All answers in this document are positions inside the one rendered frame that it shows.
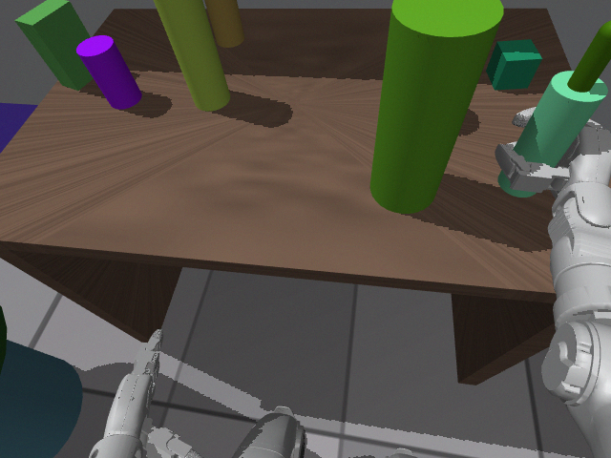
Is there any left robot hand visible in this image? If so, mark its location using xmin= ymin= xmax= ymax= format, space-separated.
xmin=103 ymin=329 xmax=203 ymax=458

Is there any desk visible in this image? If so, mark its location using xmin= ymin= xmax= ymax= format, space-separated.
xmin=0 ymin=9 xmax=611 ymax=385

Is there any right robot hand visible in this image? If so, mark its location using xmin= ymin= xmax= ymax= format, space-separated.
xmin=495 ymin=107 xmax=611 ymax=199

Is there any left robot arm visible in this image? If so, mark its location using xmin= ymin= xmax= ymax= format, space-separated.
xmin=89 ymin=434 xmax=143 ymax=458

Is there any right robot arm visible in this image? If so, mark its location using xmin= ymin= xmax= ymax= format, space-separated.
xmin=541 ymin=182 xmax=611 ymax=458

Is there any potted plant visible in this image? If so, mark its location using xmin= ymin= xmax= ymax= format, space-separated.
xmin=0 ymin=305 xmax=83 ymax=458

